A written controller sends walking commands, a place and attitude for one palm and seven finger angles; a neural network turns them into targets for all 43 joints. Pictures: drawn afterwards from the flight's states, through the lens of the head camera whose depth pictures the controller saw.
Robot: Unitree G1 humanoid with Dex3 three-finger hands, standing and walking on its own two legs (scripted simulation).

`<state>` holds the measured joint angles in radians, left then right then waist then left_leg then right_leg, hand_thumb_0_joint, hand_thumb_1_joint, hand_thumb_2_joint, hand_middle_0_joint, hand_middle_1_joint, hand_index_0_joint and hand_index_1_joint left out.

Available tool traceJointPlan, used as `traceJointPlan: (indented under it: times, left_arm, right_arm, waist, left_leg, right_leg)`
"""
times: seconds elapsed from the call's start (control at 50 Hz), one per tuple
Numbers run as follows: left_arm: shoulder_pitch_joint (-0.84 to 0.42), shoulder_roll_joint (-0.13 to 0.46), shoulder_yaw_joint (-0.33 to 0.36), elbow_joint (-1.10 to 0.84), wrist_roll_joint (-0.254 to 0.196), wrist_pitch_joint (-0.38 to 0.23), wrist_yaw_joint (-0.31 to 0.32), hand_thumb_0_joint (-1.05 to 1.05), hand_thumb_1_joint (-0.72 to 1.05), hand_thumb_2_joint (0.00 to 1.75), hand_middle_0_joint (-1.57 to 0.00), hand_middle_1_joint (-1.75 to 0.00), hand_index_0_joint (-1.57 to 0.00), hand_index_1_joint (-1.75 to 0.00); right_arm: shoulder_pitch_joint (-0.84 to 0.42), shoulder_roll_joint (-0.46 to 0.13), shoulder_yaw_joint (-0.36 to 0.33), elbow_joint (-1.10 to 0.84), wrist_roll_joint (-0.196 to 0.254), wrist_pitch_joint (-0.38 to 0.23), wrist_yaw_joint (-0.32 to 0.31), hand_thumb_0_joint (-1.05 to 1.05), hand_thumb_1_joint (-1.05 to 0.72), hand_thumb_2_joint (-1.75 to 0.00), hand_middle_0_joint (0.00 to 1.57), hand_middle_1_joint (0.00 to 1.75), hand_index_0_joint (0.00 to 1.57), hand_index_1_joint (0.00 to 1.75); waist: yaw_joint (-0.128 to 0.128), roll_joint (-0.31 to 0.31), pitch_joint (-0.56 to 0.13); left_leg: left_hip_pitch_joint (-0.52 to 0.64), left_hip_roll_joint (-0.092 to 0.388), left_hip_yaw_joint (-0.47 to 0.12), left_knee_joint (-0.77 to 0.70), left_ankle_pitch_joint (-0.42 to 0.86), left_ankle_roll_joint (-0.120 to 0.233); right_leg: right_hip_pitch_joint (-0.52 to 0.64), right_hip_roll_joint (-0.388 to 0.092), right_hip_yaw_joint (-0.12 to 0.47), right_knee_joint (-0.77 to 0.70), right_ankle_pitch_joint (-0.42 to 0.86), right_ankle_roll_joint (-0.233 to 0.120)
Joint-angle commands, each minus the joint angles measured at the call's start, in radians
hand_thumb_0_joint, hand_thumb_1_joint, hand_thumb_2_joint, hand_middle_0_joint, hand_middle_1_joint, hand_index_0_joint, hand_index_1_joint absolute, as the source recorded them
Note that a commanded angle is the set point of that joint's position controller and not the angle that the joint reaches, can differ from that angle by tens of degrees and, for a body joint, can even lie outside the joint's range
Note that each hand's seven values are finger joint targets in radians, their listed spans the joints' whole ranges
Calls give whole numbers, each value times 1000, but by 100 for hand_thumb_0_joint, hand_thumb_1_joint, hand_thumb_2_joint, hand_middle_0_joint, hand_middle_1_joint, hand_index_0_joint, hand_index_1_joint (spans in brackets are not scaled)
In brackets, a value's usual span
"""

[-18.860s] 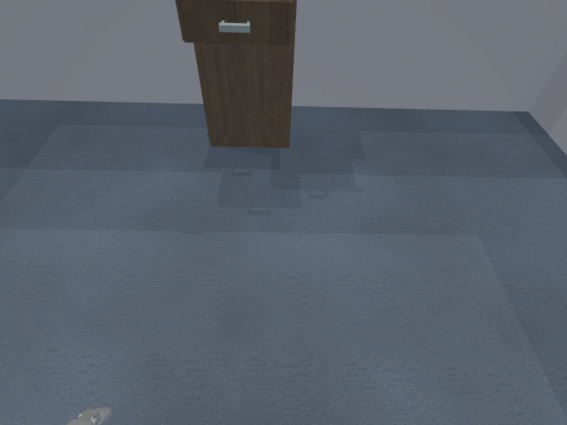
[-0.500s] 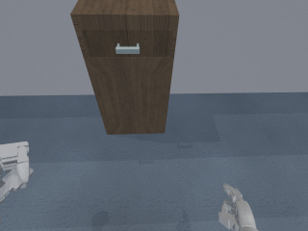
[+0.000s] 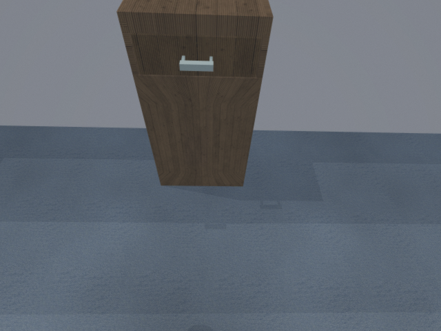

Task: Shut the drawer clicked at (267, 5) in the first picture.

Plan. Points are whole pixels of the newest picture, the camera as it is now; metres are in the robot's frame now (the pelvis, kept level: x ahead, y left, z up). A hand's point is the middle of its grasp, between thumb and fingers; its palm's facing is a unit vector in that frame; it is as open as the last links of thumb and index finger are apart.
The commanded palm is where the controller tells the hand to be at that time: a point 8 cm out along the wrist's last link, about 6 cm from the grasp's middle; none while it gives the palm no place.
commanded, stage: let the arm hang, fingers relaxed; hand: left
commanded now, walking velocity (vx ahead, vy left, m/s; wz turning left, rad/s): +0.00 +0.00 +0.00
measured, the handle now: (196, 62) +0.88 +0.13 +0.00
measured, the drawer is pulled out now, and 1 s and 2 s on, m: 0.00 0.00 0.00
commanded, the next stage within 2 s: look to check the result in 0.64 s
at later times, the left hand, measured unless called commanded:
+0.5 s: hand out of the picture +0.00 +0.16 -0.18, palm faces +0.01 -0.99 -0.17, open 7.3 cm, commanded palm none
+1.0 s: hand out of the picture +0.01 +0.17 -0.17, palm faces +0.01 -0.98 -0.21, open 7.4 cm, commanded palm none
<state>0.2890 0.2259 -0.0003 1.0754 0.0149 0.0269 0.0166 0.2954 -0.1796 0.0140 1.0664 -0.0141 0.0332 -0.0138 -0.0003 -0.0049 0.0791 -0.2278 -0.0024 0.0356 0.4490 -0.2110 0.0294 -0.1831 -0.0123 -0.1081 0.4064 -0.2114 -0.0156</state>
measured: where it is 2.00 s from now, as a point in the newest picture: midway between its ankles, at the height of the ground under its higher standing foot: outside the picture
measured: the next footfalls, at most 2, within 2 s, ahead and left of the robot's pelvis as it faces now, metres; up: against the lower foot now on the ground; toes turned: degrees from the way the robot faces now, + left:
none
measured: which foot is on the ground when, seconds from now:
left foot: down 0.00-1.00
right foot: down 0.00-1.00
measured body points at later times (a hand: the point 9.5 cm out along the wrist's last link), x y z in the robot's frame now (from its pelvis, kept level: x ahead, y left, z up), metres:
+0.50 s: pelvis +0.00 +0.00 +0.00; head +0.01 +0.00 +0.45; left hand +0.00 +0.21 -0.16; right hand -0.03 -0.19 -0.17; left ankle +0.02 +0.10 -0.74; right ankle +0.01 -0.11 -0.74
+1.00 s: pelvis +0.01 -0.01 +0.00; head +0.03 -0.02 +0.45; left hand +0.01 +0.22 -0.16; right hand -0.01 -0.22 -0.16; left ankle +0.02 +0.10 -0.74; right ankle +0.01 -0.11 -0.74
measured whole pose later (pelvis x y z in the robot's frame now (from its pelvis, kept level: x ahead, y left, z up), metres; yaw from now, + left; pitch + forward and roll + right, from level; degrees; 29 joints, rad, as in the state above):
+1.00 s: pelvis +0.01 -0.01 +0.00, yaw -1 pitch -1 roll +0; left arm 0.26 0.15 0.01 1.16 0.01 -0.01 0.03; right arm 0.28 -0.14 -0.01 1.14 -0.01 0.00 -0.03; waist -0.01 0.02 0.06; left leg -0.17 0.00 0.05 0.41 -0.21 0.02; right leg -0.15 -0.01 -0.09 0.40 -0.23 -0.02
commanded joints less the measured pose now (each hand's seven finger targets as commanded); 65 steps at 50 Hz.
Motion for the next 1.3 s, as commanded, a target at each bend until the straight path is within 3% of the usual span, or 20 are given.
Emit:
traceJointPlan:
  times: [0.0,0.12,0.24,0.44,0.64,0.88,1.28]
  left_arm:
    - [23,79,15,2,-8,-33,8,0,90,90,-44,-56,-44,-56]
    - [60,52,13,54,-7,-31,17,0,90,90,-20,-30,-20,-30]
    - [78,21,17,68,-5,-29,21,0,90,90,-20,-30,-20,-30]
    - [81,-6,26,57,-3,-36,25,0,90,90,-20,-30,-20,-30]
    - [66,6,31,54,-5,-41,24,0,90,90,-20,-30,-20,-30]
    - [37,29,33,59,-6,-44,22,0,90,90,-20,-30,-20,-30]
    - [-6,63,33,53,-8,-51,19,0,90,90,-20,-30,-20,-30]
  right_arm:
    - [38,-99,-26,-9,1,-32,-14,0,-90,-90,20,30,20,30]
    - [86,-64,-27,36,3,-30,-19,0,-90,-90,20,30,20,30]
    - [106,-34,-29,53,-1,-31,-22,0,-90,-90,20,30,20,30]
    - [113,-4,-35,56,-2,-37,-24,0,-90,-90,20,30,20,30]
    - [99,-26,-38,53,0,-43,-28,0,-90,-90,20,30,20,30]
    - [73,-50,-38,59,1,-43,-28,0,-90,-90,20,30,20,30]
    - [15,-84,-36,61,0,-44,-27,0,-90,-90,20,30,20,30]
  waist:
    - [-2,35,-58]
    - [-2,21,0]
    - [-4,15,29]
    - [-4,22,40]
    - [-7,42,6]
    - [-7,5,6]
    - [-6,26,-20]
  left_leg:
    - [19,109,-107,-125,37,15]
    - [3,104,-103,-139,4,18]
    - [-19,101,-101,-154,-58,19]
    - [-27,93,-92,-142,-29,17]
    - [18,103,-89,-126,61,16]
    - [40,105,-82,-125,96,12]
    - [79,110,-74,-126,150,1]
  right_leg:
    - [13,-103,108,-91,-15,-36]
    - [-18,-97,103,-90,-50,-35]
    - [-44,-92,104,-82,-79,-30]
    - [-46,-94,110,-82,-52,-31]
    - [-23,-97,108,-75,7,-32]
    - [-7,-102,117,-89,30,-33]
    - [28,-110,128,-106,118,-34]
